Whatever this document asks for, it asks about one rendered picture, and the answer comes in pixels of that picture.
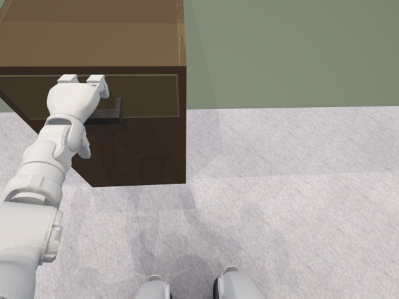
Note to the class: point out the left robot shin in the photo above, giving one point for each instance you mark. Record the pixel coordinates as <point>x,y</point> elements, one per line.
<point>154,277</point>

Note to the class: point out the robot left upper arm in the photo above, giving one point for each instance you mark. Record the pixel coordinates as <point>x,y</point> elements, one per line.
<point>29,235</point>

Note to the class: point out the handle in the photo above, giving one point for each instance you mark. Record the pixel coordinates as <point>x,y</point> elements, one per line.
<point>106,116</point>

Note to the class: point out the left robot thigh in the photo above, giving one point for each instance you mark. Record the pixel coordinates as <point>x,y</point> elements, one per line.
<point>155,289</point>

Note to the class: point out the robot left hand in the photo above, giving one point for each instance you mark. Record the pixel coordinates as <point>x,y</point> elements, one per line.
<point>78,100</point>

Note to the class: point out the left robot forearm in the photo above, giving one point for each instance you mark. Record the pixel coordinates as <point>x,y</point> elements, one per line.
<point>41,174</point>

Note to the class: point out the drawer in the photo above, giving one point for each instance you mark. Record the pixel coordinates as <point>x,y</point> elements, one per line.
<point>142,94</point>

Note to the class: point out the cabinet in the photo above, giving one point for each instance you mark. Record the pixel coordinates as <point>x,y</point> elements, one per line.
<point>100,37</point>

